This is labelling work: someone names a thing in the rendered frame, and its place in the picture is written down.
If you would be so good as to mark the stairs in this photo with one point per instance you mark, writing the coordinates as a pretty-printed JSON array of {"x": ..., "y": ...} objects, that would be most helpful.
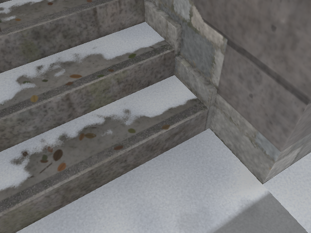
[{"x": 88, "y": 92}]

